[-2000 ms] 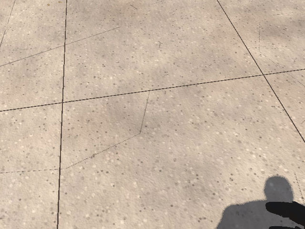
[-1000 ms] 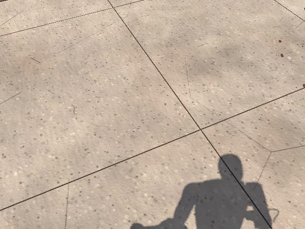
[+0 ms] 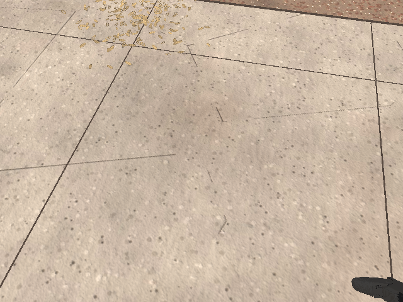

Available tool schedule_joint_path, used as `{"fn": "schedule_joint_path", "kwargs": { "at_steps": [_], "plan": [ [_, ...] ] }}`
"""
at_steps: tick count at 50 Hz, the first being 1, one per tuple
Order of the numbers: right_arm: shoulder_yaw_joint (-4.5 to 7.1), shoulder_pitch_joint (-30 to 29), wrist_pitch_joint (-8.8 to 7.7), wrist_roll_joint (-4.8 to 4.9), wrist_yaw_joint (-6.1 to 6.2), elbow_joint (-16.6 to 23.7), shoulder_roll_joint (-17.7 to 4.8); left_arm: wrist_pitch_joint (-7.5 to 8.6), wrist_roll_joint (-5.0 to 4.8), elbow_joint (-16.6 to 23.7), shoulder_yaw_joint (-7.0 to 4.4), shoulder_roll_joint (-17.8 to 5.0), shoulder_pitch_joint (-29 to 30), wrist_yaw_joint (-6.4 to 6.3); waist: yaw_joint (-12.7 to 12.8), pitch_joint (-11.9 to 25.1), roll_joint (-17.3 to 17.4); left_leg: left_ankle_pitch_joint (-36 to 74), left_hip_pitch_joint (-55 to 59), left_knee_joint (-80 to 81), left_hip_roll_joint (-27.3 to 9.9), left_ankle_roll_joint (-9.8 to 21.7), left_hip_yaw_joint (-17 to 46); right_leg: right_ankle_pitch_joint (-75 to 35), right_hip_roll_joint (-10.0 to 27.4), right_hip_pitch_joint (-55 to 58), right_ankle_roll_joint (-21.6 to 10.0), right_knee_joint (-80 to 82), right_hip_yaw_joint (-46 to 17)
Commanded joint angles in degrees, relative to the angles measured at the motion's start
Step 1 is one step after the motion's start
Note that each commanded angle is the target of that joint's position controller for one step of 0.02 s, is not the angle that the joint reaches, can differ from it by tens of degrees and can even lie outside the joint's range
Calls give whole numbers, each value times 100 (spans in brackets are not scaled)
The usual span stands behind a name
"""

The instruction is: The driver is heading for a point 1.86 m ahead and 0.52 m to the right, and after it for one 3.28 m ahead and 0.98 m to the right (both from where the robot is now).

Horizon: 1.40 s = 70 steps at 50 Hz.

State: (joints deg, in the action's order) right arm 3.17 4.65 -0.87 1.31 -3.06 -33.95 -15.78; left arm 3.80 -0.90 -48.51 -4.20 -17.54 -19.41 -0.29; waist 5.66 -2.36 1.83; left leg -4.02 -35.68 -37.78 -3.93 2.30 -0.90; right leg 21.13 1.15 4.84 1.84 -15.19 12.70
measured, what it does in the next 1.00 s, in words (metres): walks ahead: left foot, then right foot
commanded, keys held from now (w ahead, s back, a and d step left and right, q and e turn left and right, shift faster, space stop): w+q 0.14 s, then w+e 0.86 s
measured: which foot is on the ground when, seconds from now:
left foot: up 0.00-0.04, down 0.06-0.62, up 0.64-1.00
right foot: down 0.00-0.06, up 0.08-0.58, down 0.60-1.00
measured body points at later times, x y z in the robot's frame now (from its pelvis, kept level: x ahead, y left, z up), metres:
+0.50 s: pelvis +0.29 +0.03 +0.01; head +0.31 +0.03 +0.46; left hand +0.46 +0.28 -0.10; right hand +0.37 -0.25 -0.11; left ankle +0.16 +0.11 -0.73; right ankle +0.49 -0.11 -0.69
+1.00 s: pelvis +0.59 +0.00 +0.01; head +0.62 -0.02 +0.46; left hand +0.71 +0.27 -0.10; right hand +0.75 -0.29 -0.07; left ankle +0.79 +0.11 -0.70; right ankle +0.49 -0.09 -0.73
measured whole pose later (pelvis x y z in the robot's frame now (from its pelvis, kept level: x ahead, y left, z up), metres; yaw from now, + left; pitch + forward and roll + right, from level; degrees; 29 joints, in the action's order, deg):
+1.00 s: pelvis +0.59 +0.00 +0.01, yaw -15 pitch +3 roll +0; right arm 1.7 3.6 -5.7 0.1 -0.8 -38.1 -16.3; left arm 1.8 -1.5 -41.7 -3.7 -17.1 -19.5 -0.7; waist 4.6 -1.0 1.7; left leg 0.6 -32.7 -30.0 -1.4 -3.7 6.2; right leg 18.6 -6.5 -7.1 -3.6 -24.1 -10.8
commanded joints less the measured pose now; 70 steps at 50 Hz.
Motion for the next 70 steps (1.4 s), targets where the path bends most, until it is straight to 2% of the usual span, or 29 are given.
{"fn": "schedule_joint_path", "kwargs": {
  "at_steps": [1, 3, 4, 5, 6, 8, 10, 14, 18, 24, 28, 30, 31, 32, 33, 34, 36, 40, 44, 48, 52, 53, 54, 55, 56, 58, 59, 63, 70],
  "plan": [
    [255, 97, -46, -35, -33, 463, -649, -37, -100, 303, -316, -1262, 223, -65, -564, 232, -769, -673, 853, 191, 504, 370, -501, -5752, 1465, 22, -765, -879, -249],
    [595, 1947, 29, 0, 109, -20, -1247, -57, -38, 379, -230, -1074, 248, -114, -1525, 1166, -335, -245, 3742, 654, 591, 825, -28, -4951, 1112, -1479, -407, -3502, -54],
    [675, 1885, 14, 61, 196, -30, -1922, 46, 260, 706, 47, -200, -212, -41, -879, 1502, 1348, -687, 5631, 922, -960, 1724, 2956, 591, 87, -4110, -47, -5611, -240],
    [566, 2057, -98, 19, 159, 192, -1664, 267, 97, 833, 61, -506, 123, 38, -1182, 2585, 1009, -1832, 6097, 1897, -1581, 2315, 5056, 1395, -297, -4864, -41, -6563, -1679],
    [457, 1906, -185, -34, 133, 96, -1283, 383, -137, 1000, -39, -866, 738, 89, -1317, 1813, 560, -1648, 5660, 2071, -1384, 1954, 4260, 800, 25, -5369, -139, -6516, -1856],
    [320, 1190, -240, -45, 155, 89, -889, 451, 3, 910, 7, -752, 794, 47, -818, 883, -83, -501, 4010, 2091, -957, 1540, 2857, -44, 502, -4859, -189, -5517, -1744],
    [201, 802, -270, -168, 183, 151, -613, 296, 62, 736, -32, -773, 500, 71, -505, 691, 101, 640, 3063, 2314, -776, 1444, 2184, -361, 719, -4118, -112, -5091, -1703],
    [224, 989, -399, -163, 238, -182, -821, 77, 70, 724, 70, -416, 712, 62, -535, 338, 50, 1287, 2475, 2731, -697, 1395, 1264, -1172, 775, -4183, 99, -4283, -1539],
    [191, 1100, -431, -184, 281, -409, -832, 97, 9, 804, 128, -288, 1281, 140, -799, 56, 82, 780, 2532, 2946, -445, 1011, 475, -2772, 612, -4097, 3, -2850, -1453],
    [248, 1486, -369, -126, 288, -833, -951, 119, -49, 1142, 152, -254, 1986, 331, -1096, -254, 13, 881, 3759, 2784, -923, 848, 165, -2645, 328, -4516, -302, -1833, -1447],
    [315, 1323, -199, -95, 401, -853, -1150, 89, 17, 1214, 35, -481, 1500, 421, -706, 262, 312, 3885, 4343, 1532, -978, 546, -133, -1400, -166, -3732, -678, -1773, -919],
    [255, 1266, -137, -132, 511, -746, -1076, 46, 11, 912, -256, -1049, -60, 326, 101, 1213, 48, 3909, 3181, -838, -618, 161, -507, -1821, -196, -1205, -1110, -1580, -1300],
    [43, 1874, -280, -259, 444, -471, -486, 41, 13, 911, -417, -1708, -573, 266, -133, 2040, -1290, 385, 662, -3209, 340, -293, -495, -1369, 1329, 1195, -2222, -1479, -4171],
    [-17, 1700, -478, -252, 342, -524, -514, 51, -56, 911, -307, -1330, -714, 270, 25, 2667, -1377, -2846, -455, -4082, 912, -336, 544, -792, 1798, 2009, -2617, -513, -6095],
    [78, 1177, -618, -4, 238, -383, -879, 36, -21, 918, -210, -1010, -550, 234, 156, 1966, -1016, -2522, -1022, -4260, 497, -215, 862, -435, 1622, 1622, -2251, -371, -5299],
    [44, 802, -698, 38, 219, -261, -864, 27, -11, 990, -181, -897, -214, 203, 54, 1320, -559, -2057, -1059, -3868, 235, -140, 749, -617, 1400, 782, -2035, -306, -4594],
    [103, 658, -679, -176, 282, -236, -884, -1, 51, 1159, -86, -658, 377, 166, -384, 576, -212, -1578, -443, -2885, -100, -210, 644, -1690, 1021, -778, -1851, -45, -3738],
    [53, 852, -471, -241, 335, -246, -641, 5, 52, 1237, -122, -768, 577, 69, -669, 385, -482, -1149, 115, -1894, -91, -573, 421, -2661, 688, -1924, -1908, 232, -3057],
    [-55, -33, -494, -217, 317, -72, -398, -57, -29, 1103, -179, -902, 302, -35, -322, 275, -605, 507, 638, -81, 213, -714, 341, -2113, 284, -2313, -1526, 134, -2646],
    [16, -464, -578, -93, 237, 34, -595, -144, -83, 959, -192, -883, -62, -69, -173, 312, -701, 733, 929, 769, 401, -642, 550, -1470, 476, -1829, -1365, -254, -3226],
    [204, 297, -673, -90, 237, -154, -884, -195, -27, 1014, -161, -697, 71, -70, -677, 518, -875, 104, 2030, 1255, 361, -212, 514, -1536, 432, -1577, -1048, -1205, -3625],
    [287, 953, -702, -189, 282, -217, -1105, -171, 17, 1086, -49, -389, 75, -42, -995, 1102, -575, -133, 3213, 1181, -247, 103, 1014, -1339, 130, -1970, -853, -2334, -3293],
    [398, 1603, -661, -292, 319, -291, -1576, -125, 2, 1206, 76, 26, -532, -40, -916, 1916, 719, -824, 5177, 1369, -1539, 818, 2970, 411, -666, -3531, -455, -4233, -2467],
    [424, 1899, -583, -160, 262, -484, -1528, -83, -118, 1303, 78, -249, -742, -38, -879, 2045, 1818, -2474, 5520, 1921, -2173, 1297, 4904, 1368, -503, -4833, -326, -5469, -2200],
    [298, 1586, -565, -117, 270, -370, -1028, -102, -140, 1209, -51, -754, -366, -46, -1026, 1264, 943, -3052, 4894, 2117, -1900, 1071, 4301, 850, -181, -5141, -267, -5924, -2328],
    [182, 1110, -499, -182, 295, -367, -712, -152, -24, 1350, -99, -768, 350, -33, -953, 405, 316, -1721, 3654, 2234, -1370, 753, 2660, 51, 154, -4962, -213, -5738, -2053],
    [138, 969, -496, -205, 308, -409, -583, -169, -16, 1387, -121, -695, 426, -7, -839, 232, 403, -1167, 3290, 2360, -1171, 697, 2151, -173, 308, -4787, -206, -5497, -2045],
    [181, 931, -566, -169, 312, -604, -660, -273, -51, 1501, -55, -313, 507, 53, -703, 98, 448, -148, 2881, 2784, -1057, 814, 1091, -577, 485, -4618, -115, -4945, -1836],
    [260, 982, -459, -136, 362, -910, -987, -193, -18, 1731, 43, -103, 1449, 235, -938, -122, 160, 1074, 3151, 2788, -947, 651, -285, -2235, 412, -4362, -143, -2838, -1409]
  ]
}}
Velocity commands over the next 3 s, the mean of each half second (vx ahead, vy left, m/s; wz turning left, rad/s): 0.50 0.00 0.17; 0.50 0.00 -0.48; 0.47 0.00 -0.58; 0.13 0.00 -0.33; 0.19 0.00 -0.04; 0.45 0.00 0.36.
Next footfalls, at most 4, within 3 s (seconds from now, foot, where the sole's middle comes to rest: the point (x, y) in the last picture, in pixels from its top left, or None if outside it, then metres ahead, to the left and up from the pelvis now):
0.06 left None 0.20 0.11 -0.77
0.60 right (255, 281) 0.53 -0.09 -0.77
1.06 left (211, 198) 0.82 0.08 -0.77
1.56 right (305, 178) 0.95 -0.28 -0.77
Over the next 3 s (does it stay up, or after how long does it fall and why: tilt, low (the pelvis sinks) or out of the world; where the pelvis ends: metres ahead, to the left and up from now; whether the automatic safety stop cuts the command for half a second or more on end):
stays up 1.28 -0.34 0.01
